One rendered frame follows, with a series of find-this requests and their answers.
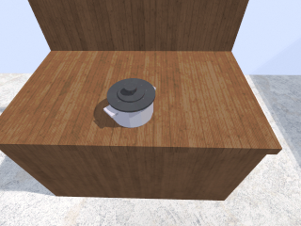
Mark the pot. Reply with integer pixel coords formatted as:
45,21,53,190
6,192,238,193
103,87,156,128

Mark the table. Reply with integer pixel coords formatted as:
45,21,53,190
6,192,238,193
0,0,282,201

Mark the lid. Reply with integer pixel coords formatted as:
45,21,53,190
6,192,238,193
106,78,156,113

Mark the knob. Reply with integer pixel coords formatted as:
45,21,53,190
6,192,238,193
124,83,137,94

